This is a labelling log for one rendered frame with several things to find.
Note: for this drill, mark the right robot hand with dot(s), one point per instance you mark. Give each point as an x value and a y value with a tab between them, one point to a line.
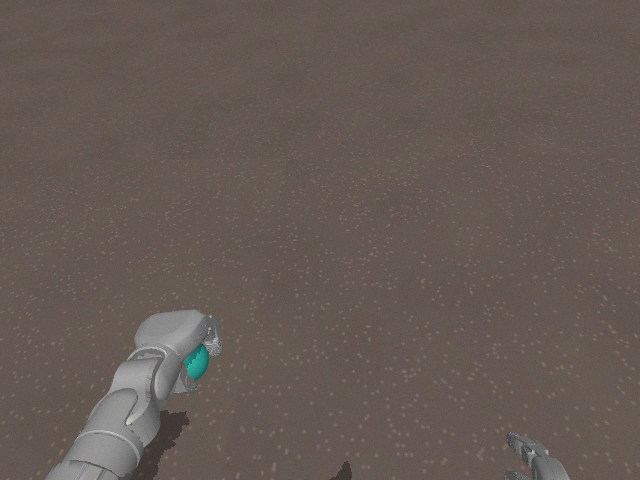
535	456

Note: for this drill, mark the left robot arm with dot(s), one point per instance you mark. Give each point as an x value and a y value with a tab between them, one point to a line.
125	420

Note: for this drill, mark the left robot hand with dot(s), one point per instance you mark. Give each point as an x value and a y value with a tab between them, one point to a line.
182	331

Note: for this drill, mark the ball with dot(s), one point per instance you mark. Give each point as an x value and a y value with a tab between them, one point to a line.
197	362

